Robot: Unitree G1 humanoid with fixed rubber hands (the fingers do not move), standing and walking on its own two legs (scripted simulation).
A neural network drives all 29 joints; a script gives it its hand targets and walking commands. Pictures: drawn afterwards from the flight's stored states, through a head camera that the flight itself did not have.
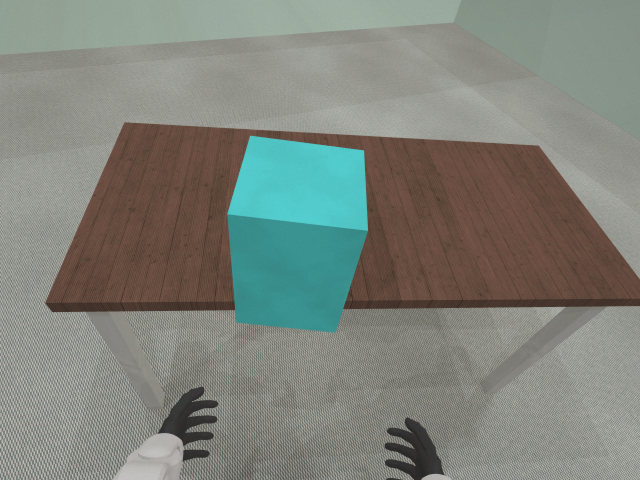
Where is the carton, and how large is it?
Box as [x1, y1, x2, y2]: [227, 136, 367, 332]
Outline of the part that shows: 250,136 227,214 236,322 335,332 367,231 363,150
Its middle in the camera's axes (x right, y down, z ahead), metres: -0.04 +0.01 +0.62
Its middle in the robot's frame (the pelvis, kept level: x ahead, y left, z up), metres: +0.46 +0.04 +0.00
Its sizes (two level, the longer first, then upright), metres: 0.172 0.166 0.264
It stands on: a table, 0.64 m high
